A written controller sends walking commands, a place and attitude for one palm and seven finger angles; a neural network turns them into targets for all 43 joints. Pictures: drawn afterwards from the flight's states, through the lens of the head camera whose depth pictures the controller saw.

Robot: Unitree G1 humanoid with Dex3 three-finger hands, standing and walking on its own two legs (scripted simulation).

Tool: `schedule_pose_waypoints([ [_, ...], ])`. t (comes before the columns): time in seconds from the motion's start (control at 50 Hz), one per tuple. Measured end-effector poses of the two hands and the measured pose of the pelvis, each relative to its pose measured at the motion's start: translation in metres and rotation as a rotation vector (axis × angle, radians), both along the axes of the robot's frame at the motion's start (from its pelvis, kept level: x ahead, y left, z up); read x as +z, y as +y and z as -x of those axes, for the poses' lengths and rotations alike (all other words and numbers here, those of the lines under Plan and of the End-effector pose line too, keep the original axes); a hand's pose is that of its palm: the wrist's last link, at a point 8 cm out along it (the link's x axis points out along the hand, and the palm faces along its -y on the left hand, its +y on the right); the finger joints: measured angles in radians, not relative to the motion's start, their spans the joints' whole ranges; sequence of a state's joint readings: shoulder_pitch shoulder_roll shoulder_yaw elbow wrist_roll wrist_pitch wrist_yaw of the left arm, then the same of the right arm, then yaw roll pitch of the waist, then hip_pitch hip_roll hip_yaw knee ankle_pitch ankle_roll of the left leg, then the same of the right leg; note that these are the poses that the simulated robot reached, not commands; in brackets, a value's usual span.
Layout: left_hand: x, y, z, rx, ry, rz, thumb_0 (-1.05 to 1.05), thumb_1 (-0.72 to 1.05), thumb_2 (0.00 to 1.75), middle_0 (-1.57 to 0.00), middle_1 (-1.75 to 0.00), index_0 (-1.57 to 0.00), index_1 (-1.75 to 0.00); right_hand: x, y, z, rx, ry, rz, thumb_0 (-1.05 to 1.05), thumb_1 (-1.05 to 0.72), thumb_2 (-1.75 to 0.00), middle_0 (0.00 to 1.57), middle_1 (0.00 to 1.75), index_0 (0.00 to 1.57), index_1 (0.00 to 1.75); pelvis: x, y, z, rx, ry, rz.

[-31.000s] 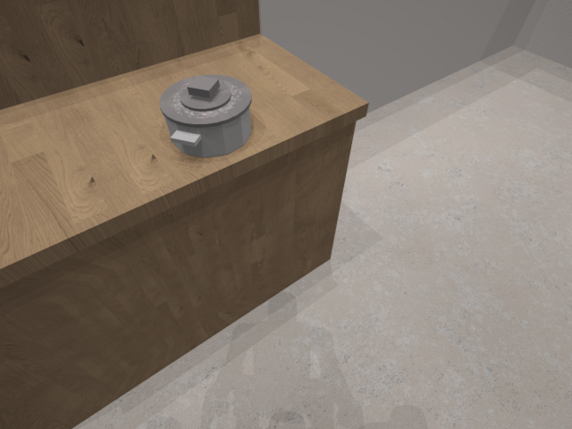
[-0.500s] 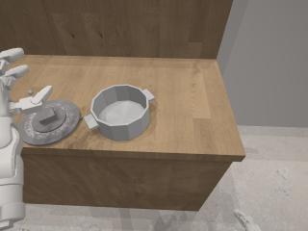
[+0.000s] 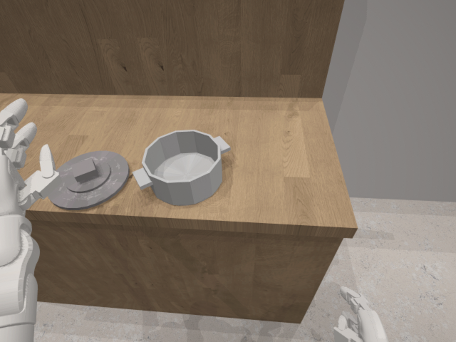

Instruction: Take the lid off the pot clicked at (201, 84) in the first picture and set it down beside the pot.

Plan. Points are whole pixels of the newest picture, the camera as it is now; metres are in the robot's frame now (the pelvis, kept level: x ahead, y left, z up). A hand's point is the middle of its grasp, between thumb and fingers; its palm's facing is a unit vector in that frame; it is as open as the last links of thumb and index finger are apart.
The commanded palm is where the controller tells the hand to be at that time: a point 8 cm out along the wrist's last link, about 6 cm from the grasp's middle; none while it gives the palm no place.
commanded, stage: draw the hand back to the body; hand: left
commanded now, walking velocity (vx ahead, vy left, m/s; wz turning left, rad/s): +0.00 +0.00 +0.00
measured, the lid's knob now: (84, 169) +0.46 +0.39 +0.02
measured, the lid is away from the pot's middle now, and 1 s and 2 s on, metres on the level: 0.24 0.24 0.24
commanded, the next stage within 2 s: step back with the hand held close in 0.82 s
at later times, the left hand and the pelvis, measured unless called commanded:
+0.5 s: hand (32, 223) +0.20 +0.26 +0.20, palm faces +0.44 -0.84 -0.31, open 7.4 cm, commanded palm +0.14 +0.30 +0.21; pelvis -0.01 +0.02 +0.00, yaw +0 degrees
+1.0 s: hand (9, 239) +0.18 +0.27 +0.20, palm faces +0.44 -0.81 -0.38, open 7.4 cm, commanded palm +0.12 +0.31 +0.21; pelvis -0.01 +0.03 +0.00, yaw -1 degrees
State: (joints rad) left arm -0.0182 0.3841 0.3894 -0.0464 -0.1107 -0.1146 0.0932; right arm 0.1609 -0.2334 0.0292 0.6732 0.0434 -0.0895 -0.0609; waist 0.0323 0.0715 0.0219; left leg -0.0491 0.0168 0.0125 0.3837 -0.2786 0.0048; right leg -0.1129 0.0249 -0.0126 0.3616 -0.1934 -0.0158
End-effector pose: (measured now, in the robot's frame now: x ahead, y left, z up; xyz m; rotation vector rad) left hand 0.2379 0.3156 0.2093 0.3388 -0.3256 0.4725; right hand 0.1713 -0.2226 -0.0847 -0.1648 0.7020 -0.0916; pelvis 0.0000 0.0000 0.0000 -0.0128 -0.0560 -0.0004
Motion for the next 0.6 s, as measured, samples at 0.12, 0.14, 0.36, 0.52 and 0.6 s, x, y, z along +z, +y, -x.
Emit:
schedule_pose_waypoints([
  [0.12,-0.002,-0.003,0.021,-0.003,-0.003,-0.008,0.01,0.83,0.88,-0.22,-0.33,-0.22,-0.34,0.0,0.002,0.007,0.006,-0.008,0.002,0.01,-0.9,-0.9,0.2,0.3,0.2,0.3,0.0,0.001,0.006,-0.002,-0.013,0.001],
  [0.14,-0.002,-0.004,0.024,-0.004,-0.005,-0.01,0.01,0.84,0.89,-0.22,-0.33,-0.22,-0.33,0.0,0.003,0.009,0.007,-0.009,0.003,0.01,-0.9,-0.9,0.2,0.3,0.2,0.3,0.0,0.002,0.007,-0.002,-0.015,0.001],
  [0.36,-0.004,-0.01,0.057,-0.037,-0.004,-0.054,0.02,0.88,0.9,-0.21,-0.3,-0.21,-0.31,0.003,0.009,0.017,0.012,-0.034,0.012,0.01,-0.9,-0.9,0.2,0.3,0.2,0.3,0.0,0.01,0.012,-0.005,-0.028,0.002],
  [0.52,-0.004,-0.013,0.079,-0.061,0.009,-0.086,0.02,0.89,0.9,-0.21,-0.3,-0.21,-0.31,0.008,0.02,0.013,0.034,-0.063,0.013,0.01,-0.9,-0.9,0.2,0.3,0.2,0.3,-0.001,0.016,0.012,-0.004,-0.033,0.004],
  [0.6,-0.004,-0.014,0.09,-0.068,0.021,-0.102,0.02,0.89,0.9,-0.21,-0.3,-0.21,-0.3,0.01,0.027,0.009,0.048,-0.077,0.011,0.01,-0.9,-0.9,0.2,0.3,0.2,0.3,-0.001,0.02,0.012,-0.003,-0.033,0.006],
])
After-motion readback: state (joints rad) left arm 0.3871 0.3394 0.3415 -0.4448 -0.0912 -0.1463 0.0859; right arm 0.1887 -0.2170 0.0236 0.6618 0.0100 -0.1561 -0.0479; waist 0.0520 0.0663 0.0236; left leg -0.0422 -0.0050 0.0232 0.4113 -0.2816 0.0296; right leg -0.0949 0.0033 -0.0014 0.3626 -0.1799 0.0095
